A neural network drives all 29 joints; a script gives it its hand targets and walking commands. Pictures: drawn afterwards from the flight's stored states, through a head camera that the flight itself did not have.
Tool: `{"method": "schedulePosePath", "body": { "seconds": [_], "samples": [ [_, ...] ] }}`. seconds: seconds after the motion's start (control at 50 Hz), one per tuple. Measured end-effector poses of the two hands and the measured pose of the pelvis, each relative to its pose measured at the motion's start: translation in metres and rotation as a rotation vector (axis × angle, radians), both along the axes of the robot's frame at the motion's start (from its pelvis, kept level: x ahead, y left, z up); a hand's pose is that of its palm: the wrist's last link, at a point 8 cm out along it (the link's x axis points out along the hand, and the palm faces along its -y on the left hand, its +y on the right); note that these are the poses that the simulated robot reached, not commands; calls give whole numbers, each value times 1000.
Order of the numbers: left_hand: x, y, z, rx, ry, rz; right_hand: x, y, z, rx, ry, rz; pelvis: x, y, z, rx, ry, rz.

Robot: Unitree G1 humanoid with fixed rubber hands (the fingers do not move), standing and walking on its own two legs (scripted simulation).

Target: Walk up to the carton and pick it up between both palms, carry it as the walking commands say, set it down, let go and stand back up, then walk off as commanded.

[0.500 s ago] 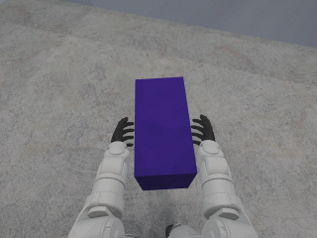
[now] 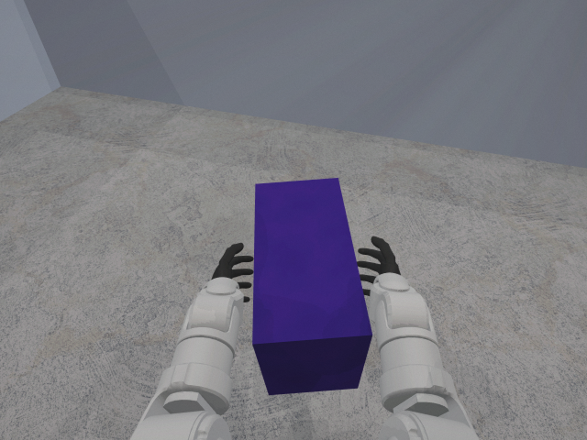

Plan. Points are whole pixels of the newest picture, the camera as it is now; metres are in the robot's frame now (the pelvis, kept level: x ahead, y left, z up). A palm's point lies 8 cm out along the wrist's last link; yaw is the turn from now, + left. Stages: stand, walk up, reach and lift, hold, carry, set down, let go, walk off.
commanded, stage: reach and lift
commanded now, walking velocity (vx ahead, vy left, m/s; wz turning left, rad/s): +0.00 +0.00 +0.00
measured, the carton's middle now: (304, 282) +0.38 -0.07 -0.04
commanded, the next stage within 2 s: none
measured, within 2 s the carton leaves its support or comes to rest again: neither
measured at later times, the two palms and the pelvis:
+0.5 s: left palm (200, 296) +0.31 +0.09 +0.05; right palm (366, 276) +0.31 -0.14 +0.07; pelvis -0.01 -0.01 +0.00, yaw +0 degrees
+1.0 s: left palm (194, 304) +0.30 +0.10 +0.05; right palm (362, 279) +0.30 -0.14 +0.06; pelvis -0.02 -0.02 +0.00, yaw +0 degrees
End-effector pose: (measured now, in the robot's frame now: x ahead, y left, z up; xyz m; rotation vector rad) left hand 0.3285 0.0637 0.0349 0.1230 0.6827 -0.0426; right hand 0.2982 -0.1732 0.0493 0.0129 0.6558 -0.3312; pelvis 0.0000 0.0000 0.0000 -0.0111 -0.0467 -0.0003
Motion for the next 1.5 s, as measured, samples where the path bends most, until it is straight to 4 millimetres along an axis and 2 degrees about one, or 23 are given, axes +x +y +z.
{"method": "schedulePosePath", "body": {
  "seconds": [0.22, 0.58, 0.94, 1.5],
  "samples": [
    [-8, 12, 16, 10, 9, 51, 0, 12, 14, 0, 9, 34, -3, -1, 0, 3, -51, -1],
    [-20, 34, 17, 15, 18, 156, 9, 34, 16, -18, 20, 136, -9, -13, -1, 9, -67, 2],
    [-31, 37, 18, 25, 20, 185, 5, 37, 15, -23, 23, 171, -16, -22, -2, 13, -82, 3],
    [-43, 35, 19, 30, 12, 200, -6, 36, 14, -18, 16, 185, -22, -22, -4, 12, -98, 4]
  ]
}}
